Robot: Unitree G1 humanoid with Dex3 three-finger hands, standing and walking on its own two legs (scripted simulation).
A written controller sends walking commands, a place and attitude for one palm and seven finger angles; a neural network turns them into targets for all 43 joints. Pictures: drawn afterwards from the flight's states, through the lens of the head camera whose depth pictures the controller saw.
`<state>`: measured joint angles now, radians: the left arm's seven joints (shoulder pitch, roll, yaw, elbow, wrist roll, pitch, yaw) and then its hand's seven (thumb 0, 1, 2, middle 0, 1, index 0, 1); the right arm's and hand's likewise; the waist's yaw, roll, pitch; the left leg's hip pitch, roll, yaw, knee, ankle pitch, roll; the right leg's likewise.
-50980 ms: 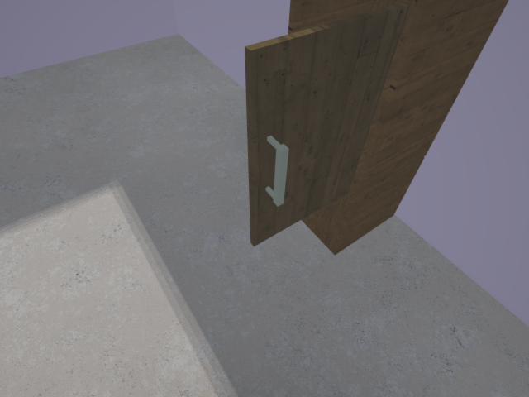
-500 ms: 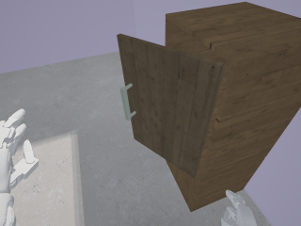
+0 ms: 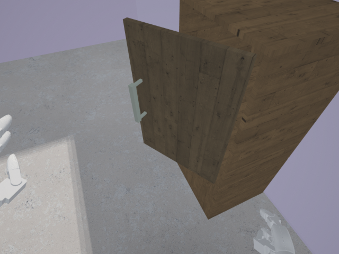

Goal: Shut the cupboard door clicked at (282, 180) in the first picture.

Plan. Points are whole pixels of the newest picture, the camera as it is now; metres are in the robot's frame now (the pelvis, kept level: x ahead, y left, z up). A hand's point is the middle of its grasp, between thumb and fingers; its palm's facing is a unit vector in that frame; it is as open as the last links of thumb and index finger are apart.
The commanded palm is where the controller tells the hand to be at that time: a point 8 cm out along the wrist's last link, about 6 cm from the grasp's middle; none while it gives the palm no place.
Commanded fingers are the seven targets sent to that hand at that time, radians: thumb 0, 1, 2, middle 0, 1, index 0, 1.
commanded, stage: step back with the hand held close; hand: left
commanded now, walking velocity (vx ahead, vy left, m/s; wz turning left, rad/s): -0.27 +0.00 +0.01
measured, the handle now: (138, 101) +0.64 +0.16 -0.03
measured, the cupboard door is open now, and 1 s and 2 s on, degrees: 31 31 31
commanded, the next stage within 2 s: stop stepping back and stand still in 1.20 s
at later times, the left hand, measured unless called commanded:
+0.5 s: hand out of the picture +0.13 +0.28 +0.16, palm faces +0.47 -0.77 -0.43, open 7.5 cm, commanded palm +0.06 +0.31 +0.18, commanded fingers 0.00 0.90 0.90 -0.20 -0.30 -0.20 -0.30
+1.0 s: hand out of the picture +0.02 +0.32 +0.18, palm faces +0.53 -0.74 -0.42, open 7.5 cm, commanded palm -0.06 +0.34 +0.18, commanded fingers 0.00 0.90 0.90 -0.20 -0.30 -0.20 -0.30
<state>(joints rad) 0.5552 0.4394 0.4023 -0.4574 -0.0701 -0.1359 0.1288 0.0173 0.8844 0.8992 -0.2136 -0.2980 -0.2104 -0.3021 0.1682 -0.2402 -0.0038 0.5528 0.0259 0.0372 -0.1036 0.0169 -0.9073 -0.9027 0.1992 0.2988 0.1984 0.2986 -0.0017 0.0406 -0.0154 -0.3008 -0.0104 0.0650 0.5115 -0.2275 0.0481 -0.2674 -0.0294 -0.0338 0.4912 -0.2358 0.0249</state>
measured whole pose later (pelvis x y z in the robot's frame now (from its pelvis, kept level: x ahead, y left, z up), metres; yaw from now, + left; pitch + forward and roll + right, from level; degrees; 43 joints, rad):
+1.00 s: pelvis -0.16 +0.02 -0.01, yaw +8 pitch +0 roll -8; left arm 0.47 0.50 0.47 -0.53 -0.04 -0.25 0.16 0.02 0.88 0.90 -0.22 -0.30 -0.21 -0.30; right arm 0.18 -0.18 -0.02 0.63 0.00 -0.08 -0.09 0.02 -0.91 -0.90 0.20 0.30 0.20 0.30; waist -0.04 0.04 0.00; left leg -0.55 0.08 0.04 0.50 -0.01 0.09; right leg -0.39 0.12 -0.01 0.92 -0.47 0.01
